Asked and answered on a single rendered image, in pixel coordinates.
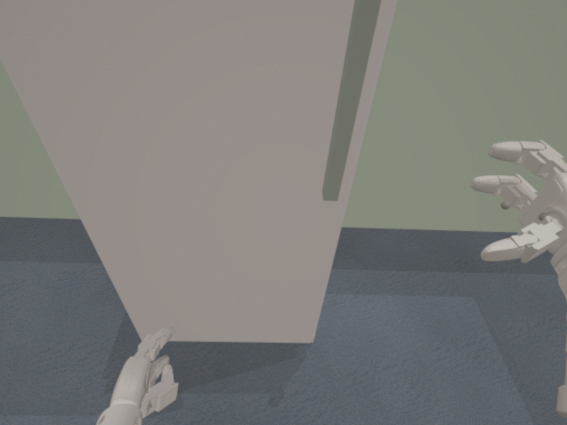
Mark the robot left hand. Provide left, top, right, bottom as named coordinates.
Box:
left=109, top=327, right=178, bottom=418

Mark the robot right hand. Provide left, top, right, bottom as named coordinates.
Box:
left=470, top=140, right=567, bottom=263

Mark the fridge door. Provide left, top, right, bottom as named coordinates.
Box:
left=0, top=0, right=392, bottom=344

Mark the handle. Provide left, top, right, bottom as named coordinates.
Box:
left=322, top=0, right=381, bottom=201

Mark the left robot forearm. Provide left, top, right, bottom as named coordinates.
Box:
left=97, top=404, right=143, bottom=425

